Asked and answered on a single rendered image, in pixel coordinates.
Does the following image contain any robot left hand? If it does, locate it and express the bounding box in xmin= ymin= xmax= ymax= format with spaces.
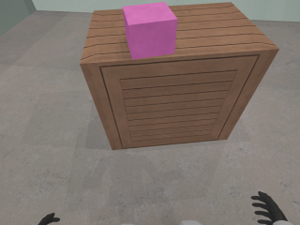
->
xmin=38 ymin=213 xmax=60 ymax=225

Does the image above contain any pedestal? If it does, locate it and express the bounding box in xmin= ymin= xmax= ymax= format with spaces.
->
xmin=80 ymin=2 xmax=279 ymax=150

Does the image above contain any carton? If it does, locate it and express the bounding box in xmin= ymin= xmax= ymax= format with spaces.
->
xmin=122 ymin=2 xmax=178 ymax=60

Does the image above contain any robot right hand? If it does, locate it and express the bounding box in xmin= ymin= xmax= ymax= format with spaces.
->
xmin=250 ymin=191 xmax=288 ymax=225

